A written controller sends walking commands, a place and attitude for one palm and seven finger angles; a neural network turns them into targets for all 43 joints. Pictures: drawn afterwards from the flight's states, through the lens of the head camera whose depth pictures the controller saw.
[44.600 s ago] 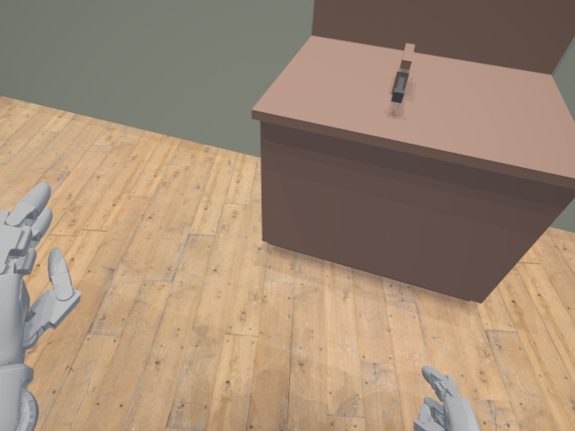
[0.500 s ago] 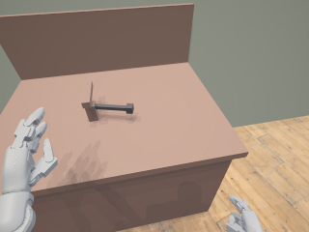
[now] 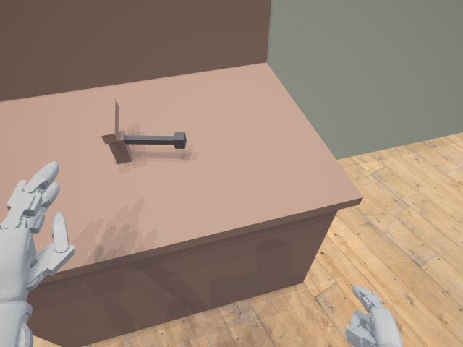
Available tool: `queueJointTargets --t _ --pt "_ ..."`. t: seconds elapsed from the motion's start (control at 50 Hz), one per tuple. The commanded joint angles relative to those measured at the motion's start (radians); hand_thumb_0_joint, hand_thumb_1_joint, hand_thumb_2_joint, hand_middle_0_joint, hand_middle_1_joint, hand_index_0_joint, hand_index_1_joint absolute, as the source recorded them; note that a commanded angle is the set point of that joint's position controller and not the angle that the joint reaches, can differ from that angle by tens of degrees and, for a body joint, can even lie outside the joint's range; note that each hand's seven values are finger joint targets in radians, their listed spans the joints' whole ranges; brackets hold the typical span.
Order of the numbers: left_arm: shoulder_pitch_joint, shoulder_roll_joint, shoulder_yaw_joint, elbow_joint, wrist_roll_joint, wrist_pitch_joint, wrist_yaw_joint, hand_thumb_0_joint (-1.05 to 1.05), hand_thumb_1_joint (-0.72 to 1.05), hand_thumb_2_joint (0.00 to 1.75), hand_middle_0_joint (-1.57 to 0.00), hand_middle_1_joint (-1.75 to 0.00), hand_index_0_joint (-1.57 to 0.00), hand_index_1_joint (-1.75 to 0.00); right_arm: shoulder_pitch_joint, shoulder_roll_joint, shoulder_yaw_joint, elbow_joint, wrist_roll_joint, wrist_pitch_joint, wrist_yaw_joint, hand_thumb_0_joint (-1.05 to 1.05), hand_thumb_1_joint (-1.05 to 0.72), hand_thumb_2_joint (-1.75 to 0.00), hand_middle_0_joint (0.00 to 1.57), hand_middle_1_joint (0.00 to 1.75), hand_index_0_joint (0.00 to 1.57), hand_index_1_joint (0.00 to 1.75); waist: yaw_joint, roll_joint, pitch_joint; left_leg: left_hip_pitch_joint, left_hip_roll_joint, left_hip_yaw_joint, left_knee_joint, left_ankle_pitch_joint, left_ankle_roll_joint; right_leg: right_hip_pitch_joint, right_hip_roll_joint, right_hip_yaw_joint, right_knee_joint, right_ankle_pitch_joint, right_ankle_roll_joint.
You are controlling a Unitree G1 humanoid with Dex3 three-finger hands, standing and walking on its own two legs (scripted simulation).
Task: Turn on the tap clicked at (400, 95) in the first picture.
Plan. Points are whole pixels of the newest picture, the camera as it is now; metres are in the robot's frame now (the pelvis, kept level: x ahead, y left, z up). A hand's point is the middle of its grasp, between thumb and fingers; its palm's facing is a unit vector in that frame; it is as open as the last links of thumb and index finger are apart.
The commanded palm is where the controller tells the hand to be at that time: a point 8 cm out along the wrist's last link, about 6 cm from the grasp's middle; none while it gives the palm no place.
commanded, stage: step back with the hand held close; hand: left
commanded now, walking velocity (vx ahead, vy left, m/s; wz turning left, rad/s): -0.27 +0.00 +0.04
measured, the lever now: (180, 140) +0.55 +0.18 +0.03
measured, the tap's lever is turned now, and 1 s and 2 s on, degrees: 73 73 73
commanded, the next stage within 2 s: stop stepping back and stand still in 0.94 s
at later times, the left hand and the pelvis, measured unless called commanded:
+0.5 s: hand (27, 283) +0.16 +0.26 +0.15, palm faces +0.40 -0.83 -0.38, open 7.4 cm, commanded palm +0.10 +0.30 +0.18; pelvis -0.05 +0.01 -0.01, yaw +3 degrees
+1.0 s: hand out of the picture +0.05 +0.23 +0.16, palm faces +0.30 -0.87 -0.39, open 7.4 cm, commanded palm +0.00 +0.29 +0.18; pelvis -0.16 +0.01 +0.00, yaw +0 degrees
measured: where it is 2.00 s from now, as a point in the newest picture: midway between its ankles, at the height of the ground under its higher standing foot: outside the picture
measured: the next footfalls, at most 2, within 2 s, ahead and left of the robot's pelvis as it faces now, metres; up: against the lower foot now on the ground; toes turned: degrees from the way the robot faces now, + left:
left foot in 0.60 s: +0.00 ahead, +0.15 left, +0.00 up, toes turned +1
right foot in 0.86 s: -0.09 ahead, -0.11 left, +0.00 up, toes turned +2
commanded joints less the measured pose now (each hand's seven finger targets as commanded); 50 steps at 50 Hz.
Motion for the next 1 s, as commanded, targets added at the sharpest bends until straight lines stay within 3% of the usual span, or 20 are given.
queueJointTargets --t 0.0,0.08,0.2,0.3,0.34,0.4,0.46,0.5,0.54,0.58,0.62,0.66,0.7,0.84,0.86,0.88,0.9,0.92,0.94,0.98 --pt "-0.08 0.224 0.189 -0.262 -0.004 -0.085 0.051 0.0 0.9 0.9 -0.2 -0.3 -0.2 -0.3 -0.105 -0.1 -0.044 -0.163 -0.003 -0.054 -0.02 0.0 -0.9 -0.9 0.2 0.3 0.2 0.3 -0.003 -0.016 -0.152 0.057 0.122 -0.172 -0.011 -0.005 -0.005 -0.051 -0.18 0.182 -0.071 0.096 0.002" --pt "-0.062 0.201 0.167 -0.277 0.0 -0.085 0.058 0.0 0.9 0.9 -0.2 -0.3 -0.2 -0.3 -0.094 -0.115 -0.045 -0.165 -0.003 -0.068 -0.019 0.0 -0.9 -0.9 0.2 0.3 0.2 0.3 -0.013 0.062 -0.131 0.013 0.134 -0.211 -0.049 -0.165 -0.002 -0.097 -0.155 0.169 -0.055 -0.048 0.003" --pt "-0.058 0.176 0.175 -0.253 0.034 -0.078 0.063 0.0 0.9 0.9 -0.2 -0.3 -0.2 -0.3 -0.088 -0.117 -0.041 -0.167 -0.013 -0.08 -0.028 0.0 -0.9 -0.9 0.2 0.3 0.2 0.3 -0.005 0.075 -0.127 -0.245 0.231 -0.361 -0.288 -0.481 0.048 0.1 -0.035 0.099 0.158 -0.091 0.051" --pt "-0.065 0.17 0.171 -0.244 0.043 -0.071 0.054 0.0 0.9 0.9 -0.2 -0.3 -0.2 -0.3 -0.076 -0.114 -0.046 -0.166 -0.013 -0.077 -0.025 0.0 -0.9 -0.9 0.2 0.3 0.2 0.3 -0.008 0.008 -0.138 -0.251 0.202 -0.298 -0.202 -0.399 0.048 0.118 -0.059 0.138 0.117 0.001 0.041" --pt "-0.082 0.175 0.168 -0.249 0.046 -0.074 0.052 0.0 0.9 0.9 -0.2 -0.3 -0.2 -0.3 -0.079 -0.115 -0.045 -0.165 -0.015 -0.072 -0.018 0.0 -0.9 -0.9 0.2 0.3 0.2 0.3 -0.013 -0.038 -0.096 -0.29 0.164 -0.254 -0.12 -0.454 0.044 0.063 -0.108 0.209 0.05 -0.075 0.021" --pt "-0.098 0.168 0.137 -0.287 0.026 -0.068 0.065 0.0 0.9 0.9 -0.2 -0.3 -0.2 -0.3 -0.035 -0.089 -0.049 -0.14 -0.009 -0.059 -0.003 0.0 -0.9 -0.9 0.2 0.3 0.2 0.3 -0.033 -0.205 -0.125 -0.065 0.055 -0.126 0.262 -0.238 -0.03 -0.178 -0.321 0.413 -0.167 -0.107 -0.104" --pt "-0.083 0.194 0.149 -0.332 0.016 -0.076 0.072 0.0 0.9 0.9 -0.2 -0.3 -0.2 -0.3 -0.03 -0.073 -0.049 -0.15 -0.002 -0.062 0.009 0.0 -0.9 -0.9 0.2 0.3 0.2 0.3 -0.042 -0.211 -0.192 -0.05 0.048 -0.102 0.415 -0.223 -0.047 -0.13 -0.393 0.358 -0.098 0.234 -0.138" --pt "-0.058 0.212 0.174 -0.343 0.013 -0.081 0.076 0.0 0.9 0.9 -0.2 -0.3 -0.2 -0.3 -0.04 -0.063 -0.039 -0.144 -0.009 -0.055 0.006 0.0 -0.9 -0.9 0.2 0.3 0.2 0.3 -0.043 -0.116 -0.168 -0.084 0.075 -0.11 0.267 -0.202 -0.045 -0.08 -0.363 0.307 -0.015 0.345 -0.102" --pt "-0.042 0.22 0.194 -0.359 0.012 -0.088 0.083 0.0 0.9 0.9 -0.2 -0.3 -0.2 -0.3 -0.055 -0.077 -0.037 -0.139 -0.015 -0.053 -0.001 0.0 -0.9 -0.9 0.2 0.3 0.2 0.3 -0.041 0.001 -0.153 -0.083 0.121 -0.161 0.026 -0.045 -0.02 -0.084 -0.263 0.228 0.085 0.262 -0.03" --pt "-0.04 0.249 0.235 -0.404 0.017 -0.098 0.09 0.0 0.9 0.9 -0.2 -0.3 -0.2 -0.3 -0.071 -0.104 -0.054 -0.145 -0.02 -0.067 -0.015 0.0 -0.9 -0.9 0.2 0.3 0.2 0.3 -0.026 0.219 -0.187 -0.057 0.292 -0.333 -0.088 0.228 0.047 -0.112 -0.09 0.104 0.271 0.061 0.057" --pt "-0.024 0.247 0.253 -0.403 0.012 -0.104 0.082 0.0 0.9 0.9 -0.2 -0.3 -0.2 -0.3 -0.038 -0.066 -0.056 -0.132 -0.033 -0.102 -0.008 0.0 -0.9 -0.9 0.2 0.3 0.2 0.3 -0.016 0.214 -0.252 -0.001 0.335 -0.329 -0.089 0.424 0.074 -0.171 -0.05 0.104 0.418 -0.258 0.057" --pt "-0.034 0.211 0.235 -0.419 0.009 -0.101 0.071 0.0 0.9 0.9 -0.2 -0.3 -0.2 -0.3 -0.026 -0.076 -0.064 -0.118 -0.039 -0.12 0.001 0.0 -0.9 -0.9 0.2 0.3 0.2 0.3 -0.016 0.162 -0.23 0.024 0.34 -0.299 -0.069 0.514 0.086 -0.187 -0.042 0.115 0.453 -0.27 0.06" --pt "-0.04 0.173 0.192 -0.407 0.01 -0.091 0.065 0.0 0.9 0.9 -0.2 -0.3 -0.2 -0.3 -0.01 -0.075 -0.064 -0.1 -0.026 -0.131 0.008 0.0 -0.9 -0.9 0.2 0.3 0.2 0.3 -0.018 0.112 -0.256 0.191 0.315 -0.241 -0.024 0.67 0.053 -0.227 -0.045 0.101 0.326 -0.213 0.067" --pt "-0.084 0.146 0.141 -0.301 0.017 -0.052 0.047 0.0 0.9 0.9 -0.2 -0.3 -0.2 -0.3 -0.074 -0.102 -0.052 -0.097 -0.02 -0.123 0.01 0.0 -0.9 -0.9 0.2 0.3 0.2 0.3 -0.002 0.106 -0.198 0.032 0.264 -0.187 -0.065 0.103 0.004 -0.02 -0.038 0.066 -0.023 0.008 0.072" --pt "-0.095 0.167 0.155 -0.301 0.019 -0.057 0.045 0.0 0.9 0.9 -0.2 -0.3 -0.2 -0.3 -0.084 -0.096 -0.049 -0.104 -0.019 -0.118 0.01 0.0 -0.9 -0.9 0.2 0.3 0.2 0.3 0.001 0.023 -0.186 -0.017 0.219 -0.149 0.008 -0.005 -0.016 -0.008 -0.078 0.093 -0.087 0.132 0.056" --pt "-0.084 0.229 0.2 -0.307 0.023 -0.063 0.049 0.0 0.9 0.9 -0.2 -0.3 -0.2 -0.3 -0.079 -0.079 -0.049 -0.107 -0.021 -0.108 0.009 0.0 -0.9 -0.9 0.2 0.3 0.2 0.3 -0.009 -0.113 -0.209 -0.057 0.151 -0.074 0.108 -0.089 -0.047 0.001 -0.184 0.182 -0.08 0.322 0.016" --pt "-0.081 0.196 0.156 -0.312 0.005 -0.06 0.048 0.0 0.9 0.9 -0.2 -0.3 -0.2 -0.3 -0.073 -0.045 -0.055 -0.121 0.0 -0.1 0.004 0.0 -0.9 -0.9 0.2 0.3 0.2 0.3 -0.008 -0.315 -0.259 -0.069 0.057 0.015 0.281 -0.171 -0.089 0.001 -0.306 0.273 -0.105 0.435 -0.039" --pt "-0.055 0.217 0.178 -0.322 0.0 -0.065 0.05 0.0 0.9 0.9 -0.2 -0.3 -0.2 -0.3 -0.097 -0.065 -0.07 -0.142 0.014 -0.102 -0.001 0.0 -0.9 -0.9 0.2 0.3 0.2 0.3 0.018 -0.378 -0.241 -0.136 0.011 -0.026 0.524 -0.303 -0.09 -0.048 -0.385 0.325 -0.128 0.484 -0.105" --pt "-0.014 0.214 0.191 -0.326 0.001 -0.07 0.047 0.0 0.9 0.9 -0.2 -0.3 -0.2 -0.3 -0.093 -0.05 -0.063 -0.139 0.008 -0.1 -0.002 0.0 -0.9 -0.9 0.2 0.3 0.2 0.3 0.01 -0.302 -0.238 -0.174 0.03 -0.076 0.645 -0.321 -0.092 -0.058 -0.39 0.3 -0.106 0.479 -0.125" --pt "0.026 0.218 0.212 -0.329 0.007 -0.071 0.042 0.0 0.9 0.9 -0.2 -0.3 -0.2 -0.3 -0.117 -0.02 -0.033 -0.154 -0.011 -0.085 0.006 0.0 -0.9 -0.9 0.2 0.3 0.2 0.3 -0.011 -0.163 -0.23 -0.219 0.062 -0.076 0.571 -0.293 -0.094 -0.017 -0.358 0.259 -0.037 0.517 -0.115"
